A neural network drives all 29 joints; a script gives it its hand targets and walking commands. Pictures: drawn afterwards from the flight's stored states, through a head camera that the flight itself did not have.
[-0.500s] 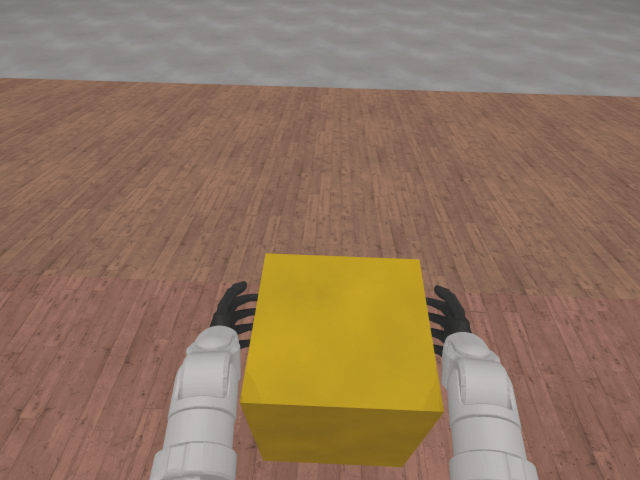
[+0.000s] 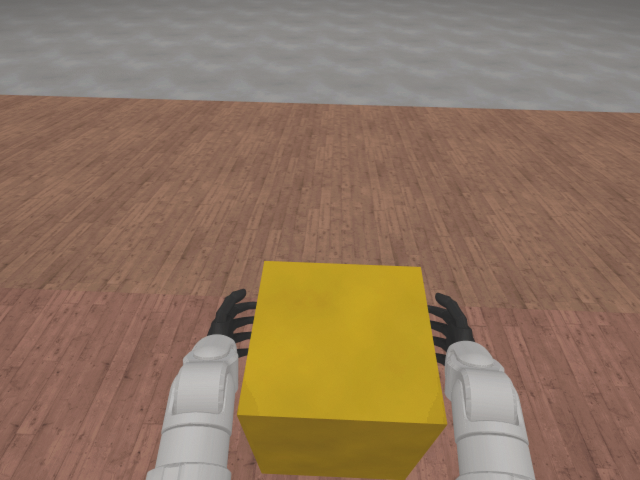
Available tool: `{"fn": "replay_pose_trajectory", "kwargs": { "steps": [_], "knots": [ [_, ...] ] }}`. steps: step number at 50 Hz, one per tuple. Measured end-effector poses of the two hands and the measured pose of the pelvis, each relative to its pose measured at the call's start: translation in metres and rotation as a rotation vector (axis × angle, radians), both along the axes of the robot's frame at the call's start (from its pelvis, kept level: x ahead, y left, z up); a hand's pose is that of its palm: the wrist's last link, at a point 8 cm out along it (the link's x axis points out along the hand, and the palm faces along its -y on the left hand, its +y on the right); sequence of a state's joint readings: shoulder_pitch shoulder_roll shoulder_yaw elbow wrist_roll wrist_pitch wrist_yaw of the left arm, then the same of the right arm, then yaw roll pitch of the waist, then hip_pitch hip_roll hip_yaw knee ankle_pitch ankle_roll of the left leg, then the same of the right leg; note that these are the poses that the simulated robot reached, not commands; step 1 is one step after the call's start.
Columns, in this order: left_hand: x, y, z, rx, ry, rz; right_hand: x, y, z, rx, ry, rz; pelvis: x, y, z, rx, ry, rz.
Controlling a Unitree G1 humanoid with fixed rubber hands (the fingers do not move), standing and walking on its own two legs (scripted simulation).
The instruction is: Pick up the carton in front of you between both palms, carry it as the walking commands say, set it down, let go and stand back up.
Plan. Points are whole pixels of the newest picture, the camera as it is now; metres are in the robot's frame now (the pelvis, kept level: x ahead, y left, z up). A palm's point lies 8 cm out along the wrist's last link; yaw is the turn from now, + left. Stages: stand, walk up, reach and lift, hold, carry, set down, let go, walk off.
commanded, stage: hold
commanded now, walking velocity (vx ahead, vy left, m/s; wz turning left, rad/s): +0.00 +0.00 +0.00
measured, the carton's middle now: (337, 375) +0.29 +0.00 -0.03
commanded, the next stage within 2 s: carry in 0.30 s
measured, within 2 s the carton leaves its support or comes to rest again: neither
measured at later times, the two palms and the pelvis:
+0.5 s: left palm (232, 321) +0.30 +0.13 +0.07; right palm (473, 333) +0.30 -0.16 +0.07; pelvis +0.01 -0.01 -0.01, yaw -1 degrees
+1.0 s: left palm (263, 229) +0.47 +0.12 +0.08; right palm (462, 244) +0.45 -0.18 +0.08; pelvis +0.23 -0.02 -0.01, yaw -1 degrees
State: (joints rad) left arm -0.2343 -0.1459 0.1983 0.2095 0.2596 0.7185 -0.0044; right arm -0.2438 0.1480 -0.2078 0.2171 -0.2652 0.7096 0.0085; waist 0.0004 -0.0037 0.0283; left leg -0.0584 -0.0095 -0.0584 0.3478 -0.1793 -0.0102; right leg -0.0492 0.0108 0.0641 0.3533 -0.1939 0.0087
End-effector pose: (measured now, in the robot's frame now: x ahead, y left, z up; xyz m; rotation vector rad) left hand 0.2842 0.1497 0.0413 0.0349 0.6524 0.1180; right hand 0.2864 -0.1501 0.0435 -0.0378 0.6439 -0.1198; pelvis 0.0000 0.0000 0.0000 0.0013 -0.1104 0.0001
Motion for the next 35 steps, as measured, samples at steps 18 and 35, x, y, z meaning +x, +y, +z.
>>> {"fn": "replay_pose_trajectory", "kwargs": {
  "steps": [18, 35],
  "knots": [
    [-0.008, 0.000, 0.008, -0.011, 0.005, 0.005, -0.010, -0.001, 0.006, 0.020, 0.005, -0.017, -0.011, 0.001, -0.003, 0.001, 0.028, -0.009],
    [0.059, -0.005, 0.059, -0.052, -0.111, 0.059, 0.064, -0.005, 0.059, 0.074, -0.111, -0.037, 0.075, -0.007, -0.005, 0.024, 0.195, 0.014]
  ]
}}
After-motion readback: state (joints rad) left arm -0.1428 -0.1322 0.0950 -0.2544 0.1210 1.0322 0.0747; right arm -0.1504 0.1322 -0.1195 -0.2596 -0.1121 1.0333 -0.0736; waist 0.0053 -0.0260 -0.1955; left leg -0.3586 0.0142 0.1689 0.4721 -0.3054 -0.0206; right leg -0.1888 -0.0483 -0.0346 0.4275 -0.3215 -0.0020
